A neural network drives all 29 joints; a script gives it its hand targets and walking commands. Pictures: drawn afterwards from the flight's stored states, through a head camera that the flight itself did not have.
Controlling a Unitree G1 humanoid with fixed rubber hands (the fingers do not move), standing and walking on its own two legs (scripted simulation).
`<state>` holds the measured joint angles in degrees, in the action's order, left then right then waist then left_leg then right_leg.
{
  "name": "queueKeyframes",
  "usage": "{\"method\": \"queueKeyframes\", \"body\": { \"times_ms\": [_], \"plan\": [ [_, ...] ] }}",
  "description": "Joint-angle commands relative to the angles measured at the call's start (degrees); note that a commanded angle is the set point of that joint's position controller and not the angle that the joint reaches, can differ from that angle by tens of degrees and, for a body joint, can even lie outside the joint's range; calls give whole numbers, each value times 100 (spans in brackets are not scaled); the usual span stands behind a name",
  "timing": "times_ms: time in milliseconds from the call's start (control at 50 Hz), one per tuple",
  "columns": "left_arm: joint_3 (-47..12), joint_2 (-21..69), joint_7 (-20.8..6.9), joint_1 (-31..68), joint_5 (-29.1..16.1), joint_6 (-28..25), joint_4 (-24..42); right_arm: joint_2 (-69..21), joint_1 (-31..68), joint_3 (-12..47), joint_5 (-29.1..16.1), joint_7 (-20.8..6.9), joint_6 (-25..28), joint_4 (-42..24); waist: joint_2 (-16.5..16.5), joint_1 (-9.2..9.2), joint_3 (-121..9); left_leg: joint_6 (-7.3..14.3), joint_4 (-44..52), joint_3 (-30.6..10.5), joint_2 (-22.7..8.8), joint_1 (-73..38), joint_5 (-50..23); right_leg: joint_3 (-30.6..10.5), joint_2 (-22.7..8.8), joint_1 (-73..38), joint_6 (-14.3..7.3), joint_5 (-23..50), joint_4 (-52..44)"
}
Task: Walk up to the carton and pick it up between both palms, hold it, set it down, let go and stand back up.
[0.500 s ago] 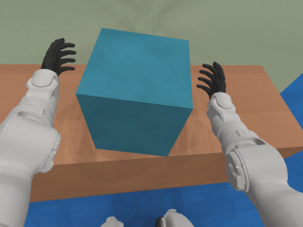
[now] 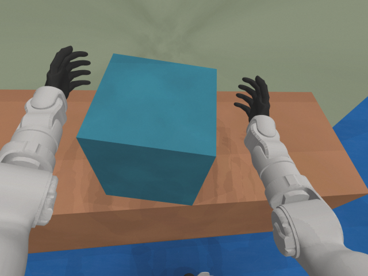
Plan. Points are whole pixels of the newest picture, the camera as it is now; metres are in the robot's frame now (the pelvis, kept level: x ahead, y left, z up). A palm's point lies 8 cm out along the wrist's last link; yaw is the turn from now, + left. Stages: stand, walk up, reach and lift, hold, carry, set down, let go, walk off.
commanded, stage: set down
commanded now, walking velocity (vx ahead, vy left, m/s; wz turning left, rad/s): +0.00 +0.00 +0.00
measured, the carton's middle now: (156, 137) +0.45 +0.03 -0.02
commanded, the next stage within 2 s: none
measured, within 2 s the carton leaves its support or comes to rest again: neither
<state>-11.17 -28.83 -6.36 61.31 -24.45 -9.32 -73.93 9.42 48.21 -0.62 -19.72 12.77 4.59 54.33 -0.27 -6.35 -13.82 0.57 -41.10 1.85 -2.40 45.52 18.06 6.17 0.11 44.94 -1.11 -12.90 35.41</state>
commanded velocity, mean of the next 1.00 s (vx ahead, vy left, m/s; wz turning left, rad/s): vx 0.00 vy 0.00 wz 0.00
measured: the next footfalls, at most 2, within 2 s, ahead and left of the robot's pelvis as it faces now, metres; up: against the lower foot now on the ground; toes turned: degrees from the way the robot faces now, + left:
none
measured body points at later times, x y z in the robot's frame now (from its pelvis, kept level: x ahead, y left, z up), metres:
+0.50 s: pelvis -0.01 +0.03 +0.03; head +0.04 +0.07 +0.47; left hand +0.43 +0.26 +0.09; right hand +0.36 -0.16 +0.07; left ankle +0.00 +0.10 -0.71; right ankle +0.02 -0.11 -0.71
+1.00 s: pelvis -0.02 +0.03 +0.02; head +0.00 +0.06 +0.47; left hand +0.37 +0.27 +0.06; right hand +0.33 -0.16 +0.05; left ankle +0.00 +0.10 -0.71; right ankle +0.02 -0.11 -0.71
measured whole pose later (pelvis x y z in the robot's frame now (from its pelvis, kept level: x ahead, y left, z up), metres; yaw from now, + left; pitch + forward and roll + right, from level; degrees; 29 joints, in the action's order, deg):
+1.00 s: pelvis -0.02 +0.03 +0.02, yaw +1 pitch +0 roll -2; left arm -7.5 -25.3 -8.3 37.8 -20.7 -7.3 -64.7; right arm 5.4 25.4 -1.1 -15.4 13.3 3.0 46.1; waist -1.3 -3.5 0.9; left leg 3.2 -33.7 2.8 0.0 18.1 16.2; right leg 5.1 -1.6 17.0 1.0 -10.3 26.9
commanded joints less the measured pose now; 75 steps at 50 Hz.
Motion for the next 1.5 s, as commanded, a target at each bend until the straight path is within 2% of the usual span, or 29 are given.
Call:
{"method": "queueKeyframes", "body": {
  "times_ms": [0,20,40,60,120,140,160,220,240,260,280,320,360,380,420,480,560,640,720,800,880,1000,1100,1180,1280,1380,1480],
  "plan": [
    [495,-1161,-119,2778,337,559,719,887,2847,-39,-143,95,-427,-743,693,-39,-3546,-321,639,-78,442,-2272,-2629,-551,30,-3852,234,3320,-322],
    [528,-1102,-182,2599,417,682,389,816,2659,14,-118,122,-505,-501,511,-140,-3038,-281,742,-114,433,-2384,-2603,-532,16,-4001,260,3400,-464],
    [604,-1025,-230,2285,553,775,248,824,2506,81,-153,111,-562,-431,306,-74,-2634,-233,854,-129,437,-2430,-2582,-550,2,-4194,282,3486,-514],
    [605,-986,-288,2136,604,849,83,796,2398,169,-220,115,-632,-287,240,-115,-2196,-214,1012,-122,449,-2480,-2549,-552,-11,-4373,287,3602,-576],
    [654,-790,-422,1620,837,877,-254,693,2049,326,-370,83,-621,-193,7,-68,-1502,-158,1224,-193,394,-2810,-2948,-523,-13,-4531,330,3904,-743],
    [625,-744,-464,1469,921,882,-309,716,1947,301,-359,62,-601,-197,-48,-75,-1307,-149,1302,-170,380,-2967,-2994,-490,-10,-4546,295,3748,-860],
    [692,-729,-471,1295,1027,831,-316,639,1680,429,-394,15,-599,-133,-29,39,-1139,-141,1385,-142,365,-3101,-3039,-488,9,-4475,274,3524,-955],
    [725,-707,-488,1310,1036,576,-27,546,1500,491,-427,-77,-431,-454,11,181,-997,-117,1443,-70,329,-3309,-3115,-433,52,-4181,184,2684,-1175],
    [640,-642,-437,1413,971,469,207,553,1422,467,-412,-104,-332,-417,216,173,-1081,-196,1432,-85,300,-3506,-3104,-375,87,-3923,132,2390,-1208],
    [962,-976,-482,1077,1049,449,1186,405,640,549,-195,189,-87,-936,278,-122,-1642,-104,1209,-113,395,-4269,-3604,-350,84,-4401,134,3414,-1326],
    [1079,-906,-455,1206,1102,459,1550,262,695,587,-139,296,18,-1070,566,-2,-1674,-200,1244,-37,337,-4190,-3694,-316,119,-4202,113,3455,-1291],
    [1114,-984,-337,1469,959,432,2262,272,835,302,-21,322,102,-1529,978,-36,-2036,-370,1092,18,286,-4480,-3980,-308,226,-3755,-2,3060,-1371],
    [1142,-1087,-186,1665,760,415,2759,409,1058,-146,135,285,81,-1953,1463,-10,-2181,-566,1005,-18,178,-4789,-4034,-244,313,-3165,-161,2212,-1482],
    [1143,-1086,-110,1734,673,421,2916,476,1193,-377,260,267,43,-2194,1629,-10,-2243,-653,1003,-47,137,-4805,-3848,-218,330,-2946,-213,1884,-1508],
    [1082,-1009,20,1727,536,454,3026,537,1363,-744,539,223,-38,-2634,1746,-27,-2527,-754,1052,-111,92,-4636,-3212,-188,320,-2724,-235,1513,-1439],
    [904,-834,124,1434,401,535,2802,469,1292,-957,918,151,-150,-2926,1547,-2,-2981,-706,1133,-177,52,-4291,-2345,-155,291,-2640,-204,1171,-1229],
    [737,-747,58,948,309,603,2044,408,946,-847,1124,56,-309,-2388,1020,100,-2772,-484,1293,-257,24,-3844,-1762,-148,236,-3007,-125,934,-1027],
    [688,-667,-101,533,393,571,1346,414,548,-488,909,5,-442,-1450,603,164,-1308,-314,1654,-482,-28,-3467,-1245,-180,147,-3516,-36,741,-1064],
    [573,-543,-223,201,411,391,1220,348,304,-128,530,29,-411,-1206,271,187,-321,-148,1801,-609,-18,-3304,-1087,-245,83,-3626,-16,570,-1171],
    [578,-499,-249,94,440,164,1246,300,126,-49,384,4,-192,-1358,328,191,-149,-118,1677,-541,39,-3289,-1047,-245,33,-3486,-67,402,-1156],
    [574,-530,-209,14,362,-72,1697,221,-14,-145,435,36,132,-1828,543,192,-545,-206,1482,-396,78,-3324,-1145,-270,25,-3395,-94,435,-1075],
    [853,-830,-151,-495,335,-330,2836,-50,-580,-293,748,198,594,-2549,896,243,-1864,-370,1010,-230,87,-3609,-2325,-439,106,-3366,-156,1143,-920],
    [1324,-1049,-249,-1411,634,-283,3218,-382,-1456,-56,777,341,799,-2485,877,420,-1841,-377,889,-142,130,-3443,-2879,-580,59,-3809,-112,1541,-840],
    [1541,-954,-382,-2046,878,-73,3304,-529,-2126,169,648,458,934,-2370,795,510,-995,-379,977,-113,147,-3512,-2608,-576,22,-3889,-70,1303,-979],
    [1470,-716,-502,-2482,848,67,3470,-621,-2546,224,725,570,1095,-2675,596,508,-109,-319,1095,-122,109,-3501,-1922,-541,15,-3683,-67,704,-1154],
    [1343,-698,-549,-2760,699,-108,3647,-695,-2835,196,917,567,1322,-3000,530,540,183,-278,1074,-158,39,-3317,-1464,-536,-7,-3523,-112,245,-1101],
    [1317,-869,-522,-3069,566,-422,3951,-735,-3121,158,1016,493,1561,-3114,658,637,-60,-302,935,-194,-23,-3149,-1374,-598,-33,-3510,-176,45,-850]
  ]
}}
